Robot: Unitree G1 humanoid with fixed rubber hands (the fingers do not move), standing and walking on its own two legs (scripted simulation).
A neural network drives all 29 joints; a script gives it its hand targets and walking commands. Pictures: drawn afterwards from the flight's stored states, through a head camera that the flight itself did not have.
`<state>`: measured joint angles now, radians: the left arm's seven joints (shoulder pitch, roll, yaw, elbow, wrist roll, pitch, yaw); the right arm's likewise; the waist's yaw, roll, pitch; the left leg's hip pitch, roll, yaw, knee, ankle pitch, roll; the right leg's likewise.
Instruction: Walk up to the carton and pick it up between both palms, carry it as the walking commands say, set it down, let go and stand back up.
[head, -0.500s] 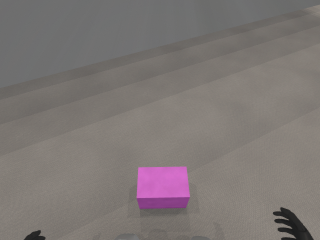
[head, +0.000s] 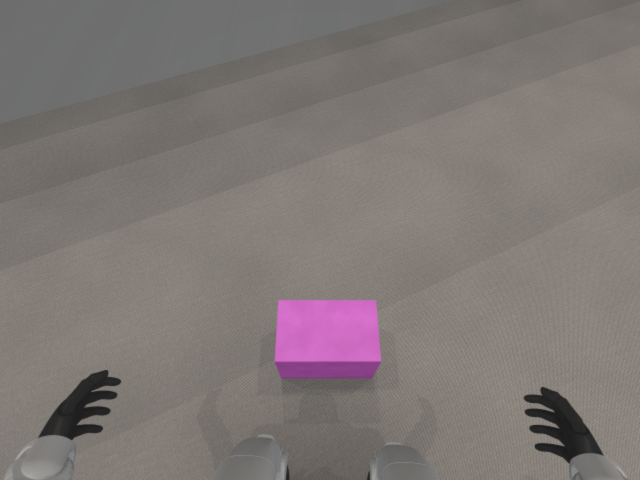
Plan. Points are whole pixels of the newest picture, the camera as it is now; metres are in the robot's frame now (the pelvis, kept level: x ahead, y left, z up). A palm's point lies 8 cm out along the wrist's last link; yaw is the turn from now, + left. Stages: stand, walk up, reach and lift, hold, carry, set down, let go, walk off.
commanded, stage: reach and lift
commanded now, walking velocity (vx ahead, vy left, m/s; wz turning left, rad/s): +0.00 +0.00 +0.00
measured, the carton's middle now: (326, 340) +0.46 +0.00 -0.65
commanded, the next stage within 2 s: none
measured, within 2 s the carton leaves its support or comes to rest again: neither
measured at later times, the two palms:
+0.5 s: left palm (141, 362) +0.25 +0.28 -0.13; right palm (510, 355) +0.28 -0.27 -0.12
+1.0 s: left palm (192, 293) +0.39 +0.25 -0.19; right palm (457, 285) +0.42 -0.23 -0.17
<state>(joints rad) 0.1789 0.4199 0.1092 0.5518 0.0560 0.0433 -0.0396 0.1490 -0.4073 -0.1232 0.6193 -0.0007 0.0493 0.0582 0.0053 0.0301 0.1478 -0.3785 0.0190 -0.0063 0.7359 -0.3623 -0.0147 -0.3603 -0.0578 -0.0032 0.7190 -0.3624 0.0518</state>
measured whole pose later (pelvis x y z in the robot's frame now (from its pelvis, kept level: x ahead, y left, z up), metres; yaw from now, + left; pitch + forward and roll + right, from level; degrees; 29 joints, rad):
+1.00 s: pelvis -0.06 +0.00 -0.09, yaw +0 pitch +30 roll -2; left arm -0.91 0.39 0.18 0.86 -0.02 0.17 -0.03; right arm -0.94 -0.33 -0.23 0.80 0.00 0.17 0.00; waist 0.01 0.00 0.14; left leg -1.30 0.02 -0.04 1.16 -0.38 -0.02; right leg -1.27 -0.05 0.00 1.14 -0.39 0.05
